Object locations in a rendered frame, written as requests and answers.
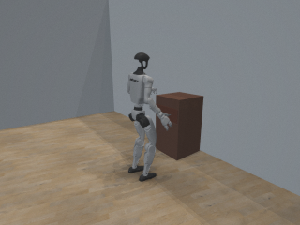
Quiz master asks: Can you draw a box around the robot left upper arm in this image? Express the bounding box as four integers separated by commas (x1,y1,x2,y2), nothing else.
127,72,133,93

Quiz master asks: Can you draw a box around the humanoid robot torso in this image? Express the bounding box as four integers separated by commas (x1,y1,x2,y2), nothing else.
129,72,147,122

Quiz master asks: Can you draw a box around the left robot hand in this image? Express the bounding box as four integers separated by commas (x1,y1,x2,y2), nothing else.
152,87,158,94

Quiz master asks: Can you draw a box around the right robot forearm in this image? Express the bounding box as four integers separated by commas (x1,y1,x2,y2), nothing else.
147,97,165,119

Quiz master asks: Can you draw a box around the right robot hand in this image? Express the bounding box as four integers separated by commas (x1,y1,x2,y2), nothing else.
160,116,172,131

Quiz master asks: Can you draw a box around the drawer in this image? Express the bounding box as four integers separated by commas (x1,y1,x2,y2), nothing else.
157,104,178,124

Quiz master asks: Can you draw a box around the right robot thigh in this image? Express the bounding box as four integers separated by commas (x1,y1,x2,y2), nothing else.
139,114,157,152

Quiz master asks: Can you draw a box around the robot right upper arm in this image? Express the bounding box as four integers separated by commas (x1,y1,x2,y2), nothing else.
143,75,154,105

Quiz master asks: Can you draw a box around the cabinet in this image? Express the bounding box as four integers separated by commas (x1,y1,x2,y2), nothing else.
156,92,203,160

